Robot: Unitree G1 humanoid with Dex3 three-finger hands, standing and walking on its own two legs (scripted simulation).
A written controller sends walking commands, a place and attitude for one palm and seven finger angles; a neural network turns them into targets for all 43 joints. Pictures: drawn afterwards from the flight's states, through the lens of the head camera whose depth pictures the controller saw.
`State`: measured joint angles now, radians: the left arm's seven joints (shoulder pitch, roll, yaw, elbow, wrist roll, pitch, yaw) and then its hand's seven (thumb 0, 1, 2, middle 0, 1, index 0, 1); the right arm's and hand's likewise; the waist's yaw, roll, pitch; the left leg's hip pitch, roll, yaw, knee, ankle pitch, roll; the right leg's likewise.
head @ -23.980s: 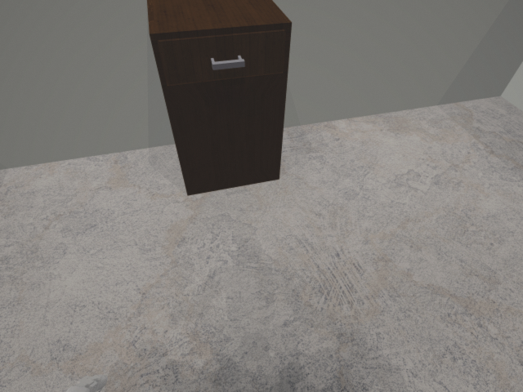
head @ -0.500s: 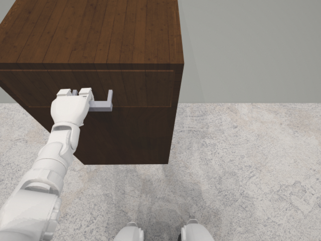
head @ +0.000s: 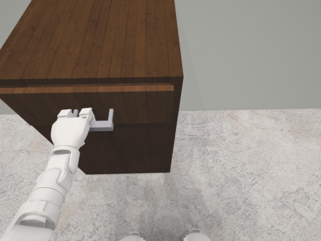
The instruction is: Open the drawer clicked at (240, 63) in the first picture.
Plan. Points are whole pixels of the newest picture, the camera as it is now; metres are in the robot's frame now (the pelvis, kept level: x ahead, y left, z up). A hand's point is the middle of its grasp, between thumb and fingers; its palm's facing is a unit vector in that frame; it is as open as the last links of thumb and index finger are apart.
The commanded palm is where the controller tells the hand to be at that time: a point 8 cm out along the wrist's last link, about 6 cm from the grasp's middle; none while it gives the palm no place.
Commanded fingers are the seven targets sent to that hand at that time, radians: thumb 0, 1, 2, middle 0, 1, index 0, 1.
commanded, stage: pull the drawer open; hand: left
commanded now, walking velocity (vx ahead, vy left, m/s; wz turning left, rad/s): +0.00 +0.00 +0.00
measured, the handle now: (92, 119) +0.43 +0.21 -0.01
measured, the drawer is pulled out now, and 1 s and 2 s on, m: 0.02 0.15 0.27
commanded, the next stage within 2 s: none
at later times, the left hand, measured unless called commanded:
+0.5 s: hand (75, 166) +0.31 +0.23 -0.03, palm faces -0.03 -0.08 -1.00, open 5.3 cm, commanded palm +0.28 +0.22 +0.02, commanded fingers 0.00 0.90 0.90 -0.40 -1.35 -0.40 -1.35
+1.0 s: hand (70, 187) +0.25 +0.23 -0.03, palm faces -0.04 -0.08 -1.00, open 5.3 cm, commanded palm +0.22 +0.22 +0.02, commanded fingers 0.00 0.90 0.90 -0.40 -1.35 -0.40 -1.35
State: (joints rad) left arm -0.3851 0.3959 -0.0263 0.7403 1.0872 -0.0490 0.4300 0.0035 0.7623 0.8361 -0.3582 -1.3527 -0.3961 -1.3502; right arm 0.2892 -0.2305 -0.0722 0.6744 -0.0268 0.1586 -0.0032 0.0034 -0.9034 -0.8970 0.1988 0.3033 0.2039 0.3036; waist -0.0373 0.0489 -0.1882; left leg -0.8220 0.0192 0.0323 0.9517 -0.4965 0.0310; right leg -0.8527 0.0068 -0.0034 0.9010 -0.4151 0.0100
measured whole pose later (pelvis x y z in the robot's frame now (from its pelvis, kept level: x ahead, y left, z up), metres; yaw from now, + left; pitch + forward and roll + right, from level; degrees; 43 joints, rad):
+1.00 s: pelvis +0.00 -0.01 +0.00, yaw +1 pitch +16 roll -1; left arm 0.17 0.34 -0.03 0.25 1.08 0.01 0.47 0.02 0.77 0.80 -0.32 -1.35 -0.42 -1.35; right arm 0.18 -0.23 -0.04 0.59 -0.05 0.12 0.00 0.01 -0.90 -0.90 0.20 0.30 0.20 0.30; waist 0.00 0.04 -0.17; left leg -0.71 0.02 0.02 0.95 -0.51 0.01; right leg -0.76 0.01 -0.01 0.93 -0.45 -0.01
